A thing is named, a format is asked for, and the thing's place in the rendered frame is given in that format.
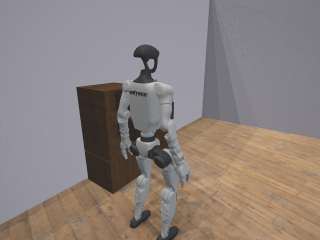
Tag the left robot hand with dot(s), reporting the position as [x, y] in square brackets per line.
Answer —
[123, 146]

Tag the cupboard door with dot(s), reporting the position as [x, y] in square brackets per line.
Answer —
[159, 134]

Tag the right robot upper arm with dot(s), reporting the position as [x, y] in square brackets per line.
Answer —
[165, 93]

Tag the right robot forearm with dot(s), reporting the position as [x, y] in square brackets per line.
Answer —
[173, 143]

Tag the left robot forearm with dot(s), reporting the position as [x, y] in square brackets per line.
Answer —
[124, 128]

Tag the right robot shin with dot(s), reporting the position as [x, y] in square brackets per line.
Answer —
[167, 212]

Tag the left robot upper arm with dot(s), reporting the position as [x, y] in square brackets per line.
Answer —
[123, 112]

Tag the right robot hand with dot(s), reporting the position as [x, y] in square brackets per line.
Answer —
[183, 170]

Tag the robot right thigh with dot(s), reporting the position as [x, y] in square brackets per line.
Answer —
[163, 159]

